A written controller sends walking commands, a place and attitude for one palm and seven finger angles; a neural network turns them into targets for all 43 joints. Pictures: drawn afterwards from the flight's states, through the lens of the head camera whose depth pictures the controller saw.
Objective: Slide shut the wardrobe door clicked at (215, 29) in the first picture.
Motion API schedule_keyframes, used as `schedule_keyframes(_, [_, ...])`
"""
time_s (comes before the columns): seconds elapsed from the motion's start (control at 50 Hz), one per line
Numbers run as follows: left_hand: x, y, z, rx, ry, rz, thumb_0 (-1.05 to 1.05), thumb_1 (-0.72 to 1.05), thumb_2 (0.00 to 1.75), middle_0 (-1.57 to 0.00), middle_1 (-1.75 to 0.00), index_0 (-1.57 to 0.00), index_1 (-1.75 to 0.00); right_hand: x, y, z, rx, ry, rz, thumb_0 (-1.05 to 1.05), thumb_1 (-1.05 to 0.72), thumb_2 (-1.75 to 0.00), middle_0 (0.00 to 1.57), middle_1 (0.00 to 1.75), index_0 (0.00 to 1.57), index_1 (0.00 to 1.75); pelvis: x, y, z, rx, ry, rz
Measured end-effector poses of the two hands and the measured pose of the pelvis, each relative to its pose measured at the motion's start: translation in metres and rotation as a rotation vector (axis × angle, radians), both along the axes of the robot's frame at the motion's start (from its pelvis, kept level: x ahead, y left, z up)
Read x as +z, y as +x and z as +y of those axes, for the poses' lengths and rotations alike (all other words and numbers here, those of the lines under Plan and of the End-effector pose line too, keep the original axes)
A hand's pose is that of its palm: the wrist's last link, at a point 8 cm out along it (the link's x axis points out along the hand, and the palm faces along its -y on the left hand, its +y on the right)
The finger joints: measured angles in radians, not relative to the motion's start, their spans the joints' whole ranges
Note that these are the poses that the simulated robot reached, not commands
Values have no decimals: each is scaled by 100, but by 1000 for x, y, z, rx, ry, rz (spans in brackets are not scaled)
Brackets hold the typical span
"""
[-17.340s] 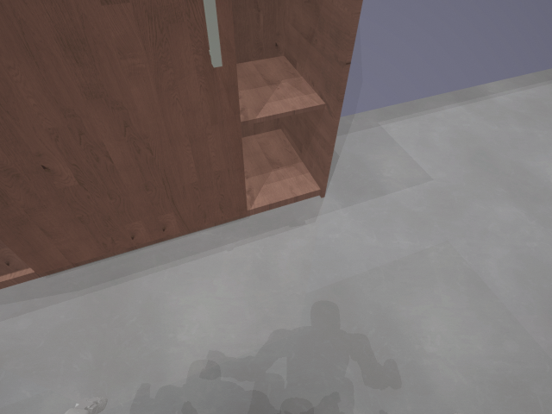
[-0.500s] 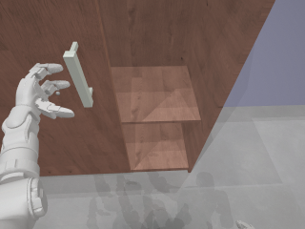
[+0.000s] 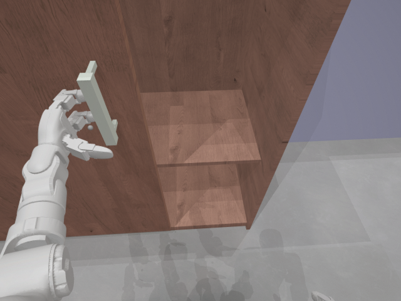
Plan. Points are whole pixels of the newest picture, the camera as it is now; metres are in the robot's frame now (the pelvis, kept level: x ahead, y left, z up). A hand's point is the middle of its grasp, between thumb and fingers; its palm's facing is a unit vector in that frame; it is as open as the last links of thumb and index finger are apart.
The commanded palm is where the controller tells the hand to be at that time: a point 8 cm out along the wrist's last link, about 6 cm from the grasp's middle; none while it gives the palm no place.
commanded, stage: feel for the door with the fingertips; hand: left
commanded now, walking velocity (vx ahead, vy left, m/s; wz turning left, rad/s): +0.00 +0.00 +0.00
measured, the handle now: (102, 106) +0.49 +0.21 +0.12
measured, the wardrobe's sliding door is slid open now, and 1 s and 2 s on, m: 0.38 0.38 0.38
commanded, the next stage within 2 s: slide the fingers in behind the handle in 0.54 s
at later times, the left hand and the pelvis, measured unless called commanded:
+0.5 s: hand (91, 118) +0.44 +0.22 +0.13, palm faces +0.07 -1.00 +0.00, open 14.0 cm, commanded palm +0.42 +0.27 +0.13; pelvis +0.00 -0.01 +0.00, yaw +0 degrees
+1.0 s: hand (88, 125) +0.43 +0.22 +0.13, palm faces +0.08 -1.00 -0.01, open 14.0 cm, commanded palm +0.40 +0.27 +0.13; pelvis +0.00 +0.00 +0.00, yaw +0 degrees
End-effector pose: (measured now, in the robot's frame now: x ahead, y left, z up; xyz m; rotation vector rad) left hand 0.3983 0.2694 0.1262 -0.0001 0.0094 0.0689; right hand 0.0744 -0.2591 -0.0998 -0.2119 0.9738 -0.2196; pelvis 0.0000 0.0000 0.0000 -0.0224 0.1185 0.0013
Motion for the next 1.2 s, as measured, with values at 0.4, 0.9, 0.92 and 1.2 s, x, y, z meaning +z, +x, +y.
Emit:
schedule_keyframes(0.4, [9, 12, 4, -2, 9, -5, -2, -50, 30, -30, -120, -30, -120, -6, -18, -11, -1, -14, 65, 1, -91, -89, 20, 30, 21, 30, -2, -4, -6, 11, -1, 15])
schedule_keyframes(0.9, [3, 16, 4, 2, 9, -4, -2, -50, 30, -31, -121, -31, -120, -7, -29, -2, -47, 10, 91, 1, -91, -89, 20, 30, 20, 30, -1, 2, 1, -11, -2, 22])
schedule_keyframes(0.92, [3, 14, 5, 5, 10, -3, -2, -50, 30, -30, -121, -30, -120, -6, -26, -1, -43, 11, 81, 1, -91, -89, 20, 30, 20, 30, -1, 2, 1, -10, -2, 20])
schedule_keyframes(1.2, [1, -5, -3, 22, 8, -4, -2, -50, 30, -29, -120, -29, -120, 1, 19, 6, 37, 11, -31, 1, -91, -89, 20, 30, 20, 30, -1, -2, 2, 14, -2, -7])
